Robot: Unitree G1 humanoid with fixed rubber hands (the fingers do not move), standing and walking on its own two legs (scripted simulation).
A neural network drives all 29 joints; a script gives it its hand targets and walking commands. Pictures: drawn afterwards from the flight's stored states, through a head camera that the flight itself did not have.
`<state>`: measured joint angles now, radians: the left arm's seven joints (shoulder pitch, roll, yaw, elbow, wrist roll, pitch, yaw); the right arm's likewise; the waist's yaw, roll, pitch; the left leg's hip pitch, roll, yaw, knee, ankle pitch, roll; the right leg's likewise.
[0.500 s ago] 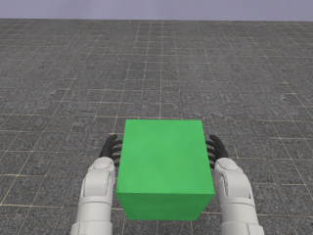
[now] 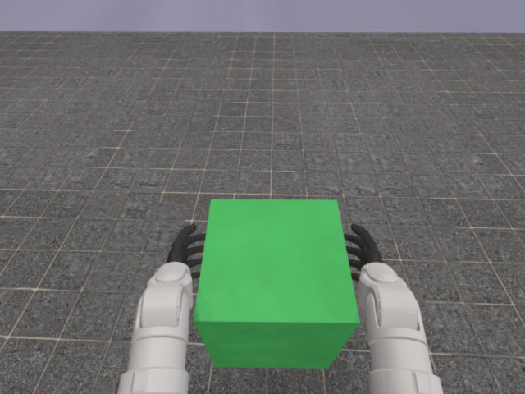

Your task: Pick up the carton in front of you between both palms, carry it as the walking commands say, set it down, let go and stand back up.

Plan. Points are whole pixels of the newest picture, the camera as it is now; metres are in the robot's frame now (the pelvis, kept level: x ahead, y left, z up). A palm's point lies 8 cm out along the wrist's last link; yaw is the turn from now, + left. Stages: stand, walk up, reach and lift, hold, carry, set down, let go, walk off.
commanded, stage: carry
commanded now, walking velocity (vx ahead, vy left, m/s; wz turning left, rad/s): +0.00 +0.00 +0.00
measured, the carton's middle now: (272, 288) +0.30 +0.00 -0.03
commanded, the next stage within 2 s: hold in 0.10 s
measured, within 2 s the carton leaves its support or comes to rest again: neither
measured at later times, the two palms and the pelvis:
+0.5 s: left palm (156, 291) +0.26 +0.18 +0.03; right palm (343, 262) +0.31 -0.11 +0.03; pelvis -0.02 -0.03 +0.01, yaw +13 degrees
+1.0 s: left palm (191, 304) +0.33 +0.17 -0.17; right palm (329, 296) +0.35 -0.13 -0.17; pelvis -0.05 -0.05 -0.09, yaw +15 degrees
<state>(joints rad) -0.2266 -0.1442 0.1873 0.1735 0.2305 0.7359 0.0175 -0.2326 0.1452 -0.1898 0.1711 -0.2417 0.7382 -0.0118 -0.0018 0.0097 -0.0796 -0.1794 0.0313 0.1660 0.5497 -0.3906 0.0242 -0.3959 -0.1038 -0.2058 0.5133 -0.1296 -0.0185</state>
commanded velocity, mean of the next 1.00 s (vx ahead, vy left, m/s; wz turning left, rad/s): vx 0.00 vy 0.00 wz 0.00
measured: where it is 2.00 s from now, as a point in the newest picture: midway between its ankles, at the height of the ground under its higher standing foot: outside the picture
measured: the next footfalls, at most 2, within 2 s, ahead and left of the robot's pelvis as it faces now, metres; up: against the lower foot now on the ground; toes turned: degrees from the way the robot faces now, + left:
none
